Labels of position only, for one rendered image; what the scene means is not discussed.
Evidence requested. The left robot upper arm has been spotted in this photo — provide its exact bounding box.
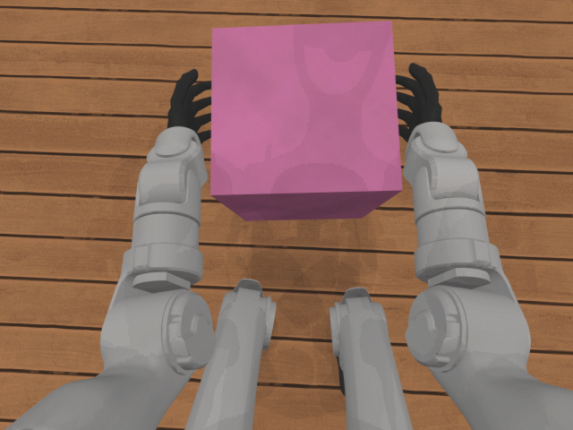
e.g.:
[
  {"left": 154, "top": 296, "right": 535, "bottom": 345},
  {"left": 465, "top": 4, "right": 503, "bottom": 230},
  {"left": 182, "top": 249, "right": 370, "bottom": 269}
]
[{"left": 5, "top": 289, "right": 217, "bottom": 430}]

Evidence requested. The robot right thigh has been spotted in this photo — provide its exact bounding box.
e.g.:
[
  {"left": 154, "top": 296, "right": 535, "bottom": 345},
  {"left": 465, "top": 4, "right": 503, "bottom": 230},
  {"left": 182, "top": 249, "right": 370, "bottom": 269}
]
[{"left": 329, "top": 297, "right": 413, "bottom": 430}]

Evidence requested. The right robot forearm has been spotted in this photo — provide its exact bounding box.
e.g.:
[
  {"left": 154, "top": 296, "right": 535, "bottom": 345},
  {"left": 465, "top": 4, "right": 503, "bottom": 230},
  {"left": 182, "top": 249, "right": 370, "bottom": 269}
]
[{"left": 403, "top": 122, "right": 531, "bottom": 347}]

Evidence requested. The robot thigh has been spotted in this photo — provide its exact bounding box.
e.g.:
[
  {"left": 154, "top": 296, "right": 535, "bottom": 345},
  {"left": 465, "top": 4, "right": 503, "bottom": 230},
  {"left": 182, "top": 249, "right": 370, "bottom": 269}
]
[
  {"left": 329, "top": 297, "right": 413, "bottom": 430},
  {"left": 184, "top": 288, "right": 277, "bottom": 430}
]

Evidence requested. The right robot upper arm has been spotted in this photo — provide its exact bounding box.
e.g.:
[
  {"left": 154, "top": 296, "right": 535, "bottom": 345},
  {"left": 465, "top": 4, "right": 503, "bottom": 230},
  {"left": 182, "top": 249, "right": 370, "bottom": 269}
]
[{"left": 405, "top": 285, "right": 573, "bottom": 430}]

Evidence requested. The left robot forearm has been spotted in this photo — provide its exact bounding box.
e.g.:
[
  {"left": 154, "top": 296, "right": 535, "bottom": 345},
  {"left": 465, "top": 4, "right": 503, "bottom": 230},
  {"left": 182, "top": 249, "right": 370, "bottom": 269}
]
[{"left": 100, "top": 126, "right": 208, "bottom": 359}]

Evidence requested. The robot right hand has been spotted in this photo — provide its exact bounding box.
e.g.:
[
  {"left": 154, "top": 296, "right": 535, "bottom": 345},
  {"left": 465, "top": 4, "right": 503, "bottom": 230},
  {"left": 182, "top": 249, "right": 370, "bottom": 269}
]
[{"left": 396, "top": 63, "right": 442, "bottom": 142}]

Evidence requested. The carton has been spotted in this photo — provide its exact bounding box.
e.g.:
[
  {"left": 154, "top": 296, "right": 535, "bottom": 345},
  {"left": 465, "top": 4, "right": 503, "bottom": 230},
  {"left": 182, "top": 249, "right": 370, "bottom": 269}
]
[{"left": 210, "top": 21, "right": 402, "bottom": 221}]

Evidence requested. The robot left hand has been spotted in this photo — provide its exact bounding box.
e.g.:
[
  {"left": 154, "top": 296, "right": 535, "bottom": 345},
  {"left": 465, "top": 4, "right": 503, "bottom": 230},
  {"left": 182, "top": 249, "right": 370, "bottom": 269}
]
[{"left": 167, "top": 69, "right": 211, "bottom": 144}]

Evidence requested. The robot left thigh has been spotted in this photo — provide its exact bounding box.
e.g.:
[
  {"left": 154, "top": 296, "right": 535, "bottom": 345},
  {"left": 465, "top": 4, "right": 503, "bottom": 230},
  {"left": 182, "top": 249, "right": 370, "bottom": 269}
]
[{"left": 184, "top": 288, "right": 277, "bottom": 430}]

